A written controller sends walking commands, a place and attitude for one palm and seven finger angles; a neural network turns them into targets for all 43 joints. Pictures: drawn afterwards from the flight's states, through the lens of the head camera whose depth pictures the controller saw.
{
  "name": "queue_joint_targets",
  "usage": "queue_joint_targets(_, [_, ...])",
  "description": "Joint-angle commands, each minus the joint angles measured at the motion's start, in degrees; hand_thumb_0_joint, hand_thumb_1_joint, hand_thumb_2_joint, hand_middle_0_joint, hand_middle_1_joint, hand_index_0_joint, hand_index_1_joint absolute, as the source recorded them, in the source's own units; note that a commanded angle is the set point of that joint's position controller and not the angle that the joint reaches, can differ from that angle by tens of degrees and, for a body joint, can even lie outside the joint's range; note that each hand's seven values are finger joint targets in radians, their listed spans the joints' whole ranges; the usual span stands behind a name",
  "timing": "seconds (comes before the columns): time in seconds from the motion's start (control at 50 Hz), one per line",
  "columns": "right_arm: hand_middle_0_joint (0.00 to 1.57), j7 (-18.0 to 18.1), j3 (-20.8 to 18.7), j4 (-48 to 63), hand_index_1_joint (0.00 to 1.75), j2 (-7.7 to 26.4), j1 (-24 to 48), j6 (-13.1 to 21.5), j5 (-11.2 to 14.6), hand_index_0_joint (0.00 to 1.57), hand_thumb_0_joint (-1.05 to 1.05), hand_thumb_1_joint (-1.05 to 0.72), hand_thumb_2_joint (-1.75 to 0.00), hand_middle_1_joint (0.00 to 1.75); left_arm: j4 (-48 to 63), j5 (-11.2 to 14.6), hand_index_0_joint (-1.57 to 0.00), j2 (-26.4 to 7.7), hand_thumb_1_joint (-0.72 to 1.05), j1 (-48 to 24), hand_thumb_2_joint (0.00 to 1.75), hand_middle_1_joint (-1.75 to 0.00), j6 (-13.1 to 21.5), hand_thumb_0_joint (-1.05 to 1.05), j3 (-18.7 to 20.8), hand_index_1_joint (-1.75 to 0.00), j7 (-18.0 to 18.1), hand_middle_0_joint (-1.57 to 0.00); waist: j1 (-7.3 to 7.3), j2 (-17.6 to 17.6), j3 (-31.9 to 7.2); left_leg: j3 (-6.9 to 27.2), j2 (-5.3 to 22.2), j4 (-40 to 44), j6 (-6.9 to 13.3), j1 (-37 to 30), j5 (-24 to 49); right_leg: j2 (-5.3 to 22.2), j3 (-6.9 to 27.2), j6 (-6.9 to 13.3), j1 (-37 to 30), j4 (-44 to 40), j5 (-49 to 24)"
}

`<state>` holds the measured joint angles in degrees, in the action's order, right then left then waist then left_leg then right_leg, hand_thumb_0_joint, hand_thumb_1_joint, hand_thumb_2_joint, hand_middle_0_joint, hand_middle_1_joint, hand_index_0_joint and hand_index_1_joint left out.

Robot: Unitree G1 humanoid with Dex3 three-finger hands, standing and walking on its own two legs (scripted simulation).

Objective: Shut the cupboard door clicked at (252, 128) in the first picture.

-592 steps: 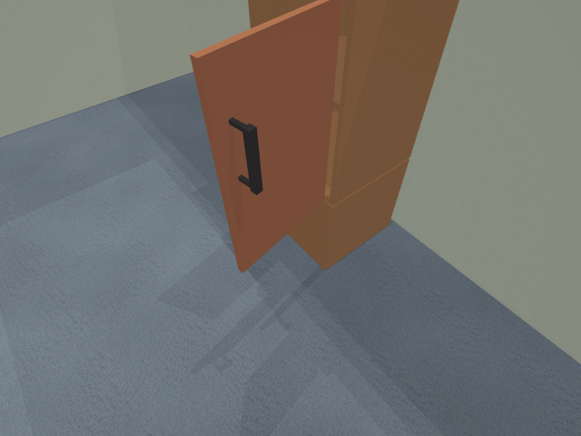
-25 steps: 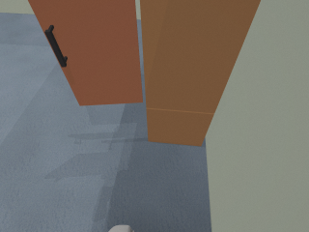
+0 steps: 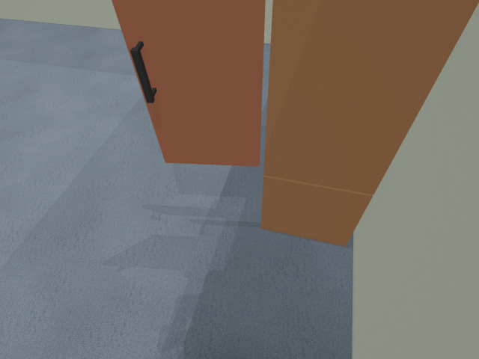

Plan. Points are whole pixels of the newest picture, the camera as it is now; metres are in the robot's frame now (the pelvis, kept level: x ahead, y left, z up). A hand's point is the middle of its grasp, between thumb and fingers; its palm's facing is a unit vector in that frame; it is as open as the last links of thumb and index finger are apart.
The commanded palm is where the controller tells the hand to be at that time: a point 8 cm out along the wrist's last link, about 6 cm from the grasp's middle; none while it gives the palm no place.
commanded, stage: take the last steps up to it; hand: left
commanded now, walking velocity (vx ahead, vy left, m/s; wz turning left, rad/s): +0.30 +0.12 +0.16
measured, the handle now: (145, 73) +0.79 +0.33 +0.06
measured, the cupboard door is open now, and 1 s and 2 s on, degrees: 100 100 100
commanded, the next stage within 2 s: come to a stop and stand still in 0.74 s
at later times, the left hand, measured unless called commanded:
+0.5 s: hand out of the picture +0.09 +0.27 -0.18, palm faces +0.13 -0.97 -0.19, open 7.4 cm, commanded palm none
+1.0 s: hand (134, 258) +0.34 +0.28 -0.15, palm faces +0.09 -0.97 -0.24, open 7.2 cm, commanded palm none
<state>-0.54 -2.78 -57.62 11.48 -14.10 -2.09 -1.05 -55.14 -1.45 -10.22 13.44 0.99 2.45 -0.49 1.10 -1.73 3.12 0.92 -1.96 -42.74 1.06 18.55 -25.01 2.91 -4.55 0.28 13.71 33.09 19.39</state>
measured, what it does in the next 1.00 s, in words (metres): walks ahead: left foot, then right foot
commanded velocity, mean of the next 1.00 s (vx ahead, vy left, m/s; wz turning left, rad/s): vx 0.14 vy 0.05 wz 0.00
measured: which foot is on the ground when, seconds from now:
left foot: up 0.00-0.34, down 0.36-0.74, up 0.76-1.00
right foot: down 0.00-0.36, up 0.38-0.72, down 0.74-1.00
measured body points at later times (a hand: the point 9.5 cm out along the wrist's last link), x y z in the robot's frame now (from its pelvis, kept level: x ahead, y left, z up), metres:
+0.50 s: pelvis +0.14 +0.09 +0.00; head +0.18 +0.10 +0.44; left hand +0.09 +0.32 -0.16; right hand +0.24 -0.13 -0.15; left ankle +0.18 +0.19 -0.73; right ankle +0.07 -0.05 -0.65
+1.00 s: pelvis +0.30 +0.09 +0.02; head +0.33 +0.08 +0.47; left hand +0.33 +0.33 -0.13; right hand +0.32 -0.13 -0.15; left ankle +0.33 +0.23 -0.69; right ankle +0.29 +0.01 -0.73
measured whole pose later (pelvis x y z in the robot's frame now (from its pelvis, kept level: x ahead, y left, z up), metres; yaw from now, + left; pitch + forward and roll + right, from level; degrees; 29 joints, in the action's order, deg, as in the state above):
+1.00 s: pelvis +0.30 +0.09 +0.02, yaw +2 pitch +0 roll +1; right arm 0.6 -2.2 -62.3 9.4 -13.8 -0.9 -0.5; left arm -60.2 -0.5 -9.3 12.5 2.7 1.8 1.6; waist 0.0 -0.9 3.0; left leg -3.1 2.9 -41.1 -3.6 23.0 -17.5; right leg 1.6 -7.8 2.7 9.8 23.3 13.9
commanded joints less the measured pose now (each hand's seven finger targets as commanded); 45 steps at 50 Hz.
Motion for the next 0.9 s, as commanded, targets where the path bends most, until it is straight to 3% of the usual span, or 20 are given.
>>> queue_joint_targets(0.0, [0.20,-1.00,-2.26,6.79,0.30,6.80,8.29,1.57,-0.73,0.20,0.00,-0.90,-0.90,0.30,0.27,0.15,-0.20,-9.89,0.90,6.84,0.90,-0.30,2.21,0.00,2.65,-0.30,1.41,-0.20,1.72,14.49,7.54,3.58,5.66,-22.67,-1.42,24.98,5.14,21.32,26.22,7.92,-5.73,-27.74,18.72])
queue_joint_targets(0.04, [0.20,-1.63,-2.16,4.47,0.30,4.65,5.10,1.02,-0.63,0.20,0.00,-0.90,-0.90,0.30,0.13,0.38,-0.20,-7.28,0.90,5.17,0.90,-0.30,3.00,0.00,2.15,-0.30,1.33,-0.20,0.08,12.08,4.77,0.96,6.48,-20.96,-2.90,20.39,11.49,16.73,13.46,5.38,-5.09,-26.63,4.93])
queue_joint_targets(0.08, [0.20,-1.90,-1.78,3.41,0.30,3.35,4.32,1.32,-0.50,0.20,0.00,-0.90,-0.90,0.30,-1.58,0.33,-0.20,-6.78,0.90,7.70,0.90,-0.30,3.93,0.00,1.88,-0.30,1.38,-0.20,0.34,9.30,2.24,-1.01,6.49,-17.14,-3.74,20.29,13.54,15.76,7.70,5.12,-10.05,-24.69,-7.94])
queue_joint_targets(0.24, [0.20,-2.73,-0.68,4.75,0.30,0.47,8.87,2.95,0.01,0.20,0.00,-0.90,-0.90,0.30,-7.05,-0.50,-0.20,-8.41,0.90,11.39,0.90,-0.30,3.63,0.00,1.92,-0.30,1.36,-0.20,1.98,13.17,3.35,-7.19,4.88,4.92,-2.32,10.71,11.33,16.46,0.86,4.62,-10.45,-19.68,-17.73])
queue_joint_targets(0.26, [0.20,-2.64,-0.62,4.38,0.30,0.74,7.77,3.23,0.06,0.20,0.00,-0.90,-0.90,0.30,-7.09,-0.46,-0.20,-8.89,0.90,10.84,0.90,-0.30,3.34,0.00,2.10,-0.30,1.35,-0.20,1.39,13.45,3.16,-7.63,4.27,6.84,-1.78,6.90,10.93,16.54,0.58,4.45,-8.73,-18.54,-16.94])
queue_joint_targets(0.3, [0.20,-1.83,-1.09,1.54,0.30,3.03,-1.25,4.04,-0.33,0.20,0.00,-0.90,-0.90,0.30,-6.83,-0.10,-0.20,-8.84,0.90,8.54,0.90,-0.30,2.87,0.00,2.34,-0.30,1.22,-0.20,-3.50,9.84,0.33,-10.06,1.54,13.90,-0.86,-8.29,13.07,13.35,-2.85,2.82,-2.85,-8.53,-19.02])
queue_joint_targets(0.32, [0.20,-1.02,-2.03,-0.91,0.30,6.93,-9.25,4.43,-0.71,0.20,0.00,-0.90,-0.90,0.30,-6.57,0.01,-0.20,-6.62,0.90,9.70,0.90,-0.30,2.62,0.00,1.86,-0.30,0.88,-0.20,-6.32,0.92,-5.57,-6.72,5.00,15.12,0.53,-21.06,11.43,10.36,-4.98,1.51,2.83,4.83,-16.29])
queue_joint_targets(0.34, [0.20,0.11,-3.83,-2.20,0.30,13.87,-16.43,4.80,-1.26,0.20,0.00,-0.90,-0.90,0.30,-5.07,0.59,-0.20,-2.71,0.90,11.11,0.90,-0.30,2.34,0.00,1.30,-0.30,0.54,-0.20,-8.24,-16.09,-11.11,14.24,19.60,19.01,5.33,-30.29,9.98,1.94,-7.57,-0.98,15.83,22.29,7.64])
queue_joint_targets(0.36, [0.20,1.19,-3.75,-2.78,0.30,15.33,-19.88,4.36,-0.90,0.20,0.00,-0.90,-0.90,0.30,-2.17,0.62,-0.20,-1.92,0.90,5.91,0.90,-0.30,2.38,0.00,0.77,-0.30,0.66,-0.20,-9.52,-13.36,-10.66,21.72,24.98,26.35,8.93,-28.27,10.83,0.18,-1.40,0.37,21.45,34.11,14.78])
queue_joint_targets(0.42, [0.20,1.61,-1.71,0.48,0.30,7.67,-5.82,4.98,-0.67,0.20,0.00,-0.90,-0.90,0.30,-2.69,0.08,-0.20,-1.97,0.90,2.38,0.90,-0.30,1.69,0.00,1.17,-0.30,0.32,-0.20,-3.79,-8.21,-2.13,13.40,22.20,31.08,8.44,-9.34,1.10,5.79,3.74,1.30,22.91,41.88,2.97])
queue_joint_targets(0.5, [0.20,1.90,-1.00,0.37,0.30,4.45,-3.52,6.28,-0.75,0.20,0.00,-0.90,-0.90,0.30,-3.44,-0.04,-0.20,0.23,0.90,4.85,0.90,-0.30,0.32,0.00,0.99,-0.30,-0.16,-0.20,-0.38,-3.51,-1.33,3.40,19.41,32.73,8.44,-4.77,12.41,5.95,2.28,0.36,17.06,29.53,-0.44])
queue_joint_targets(0.62, [0.20,1.34,-0.92,-0.39,0.30,5.71,-2.88,5.52,-0.81,0.20,0.00,-0.90,-0.90,0.30,-0.42,-0.09,-0.20,-0.55,0.90,0.20,0.90,-0.30,0.32,0.00,0.80,-0.30,-0.39,-0.20,-0.12,-1.71,-0.11,-0.21,17.97,31.35,9.08,-4.13,11.77,2.96,-0.59,-0.06,6.76,8.56,-3.15])
queue_joint_targets(0.68, [0.20,1.09,-0.61,-0.89,0.30,4.89,-1.65,4.94,-0.45,0.20,0.00,-0.90,-0.90,0.30,-1.66,-0.24,-0.20,-2.95,0.90,4.51,0.90,-0.30,0.79,0.00,1.44,-0.30,-0.09,-0.20,2.55,1.12,-0.66,-3.44,13.44,23.08,5.06,0.66,6.92,1.12,-1.23,0.12,-6.26,-1.94,-6.74])
queue_joint_targets(0.7, [0.20,0.91,-0.26,-0.71,0.30,3.49,-1.34,4.85,-0.11,0.20,0.00,-0.90,-0.90,0.30,-2.57,-0.36,-0.20,-5.75,0.90,7.93,0.90,-0.30,1.20,0.00,2.02,-0.30,0.23,-0.20,4.24,6.68,-0.67,-6.80,8.70,14.84,2.37,5.63,1.93,4.95,5.26,1.48,-11.94,-7.66,-2.73])
queue_joint_targets(0.72, [0.20,0.42,0.02,0.27,0.30,1.41,-2.59,4.60,0.08,0.20,0.00,-0.90,-0.90,0.30,-3.35,-0.36,-0.20,-10.21,0.90,11.02,0.90,-0.30,1.71,0.00,2.79,-0.30,0.53,-0.20,4.60,18.04,-0.14,-11.21,2.01,2.67,-0.74,15.34,-4.77,16.44,22.01,6.88,-17.12,-15.96,1.68])
queue_joint_targets(0.74, [0.20,0.43,-0.26,0.91,0.30,2.92,-1.69,3.88,-0.05,0.20,0.00,-0.90,-0.90,0.30,-3.45,0.27,-0.20,-11.67,0.90,13.31,0.90,-0.30,1.84,0.00,3.09,-0.30,1.16,-0.20,5.48,19.39,-1.00,-7.66,3.02,-9.63,-1.19,15.67,-11.32,23.22,31.04,12.07,-14.30,-23.40,5.75])
queue_joint_targets(0.76, [0.20,0.47,-0.70,0.39,0.30,3.87,0.18,3.87,-0.19,0.20,0.00,-0.90,-0.90,0.30,-2.79,0.44,-0.20,-10.33,0.90,10.11,0.90,-0.30,2.23,0.00,2.75,-0.30,1.39,-0.20,4.18,16.87,0.52,-2.66,4.69,-15.92,-1.15,17.44,-6.37,21.94,30.63,12.49,-11.33,-24.24,3.57])
queue_joint_targets(0.8, [0.20,0.35,-0.64,-0.63,0.30,2.62,0.46,3.84,-0.15,0.20,0.00,-0.90,-0.90,0.30,-1.64,0.67,-0.20,-6.66,0.90,5.48,0.90,-0.30,2.93,0.00,1.84,-0.30,1.49,-0.20,1.39,7.54,-0.52,-0.66,6.93,-17.44,-2.17,16.50,2.78,18.25,19.03,10.79,-10.02,-22.14,-10.33])
queue_joint_targets(0.84, [0.20,0.42,-0.01,-2.25,0.30,0.02,-2.35,3.37,0.08,0.20,0.00,-0.90,-0.90,0.30,-1.81,0.69,-0.20,-4.81,0.90,3.45,0.90,-0.30,3.68,0.00,1.19,-0.30,1.64,-0.20,-0.61,5.85,-3.75,-2.22,7.31,-11.75,-3.43,10.52,5.25,15.09,8.63,9.45,-8.50,-19.22,-30.33])
queue_joint_targets(0.88, [0.20,0.79,0.82,-3.34,0.30,-2.34,-4.21,2.51,0.39,0.20,0.00,-0.90,-0.90,0.30,-2.23,0.47,-0.20,-3.95,0.90,1.95,0.90,-0.30,3.61,0.00,0.69,-0.30,1.76,-0.20,-1.74,6.52,-5.02,-4.08,5.85,-3.30,-4.64,5.02,5.95,12.67,3.35,8.41,-7.12,-15.94,-45.27])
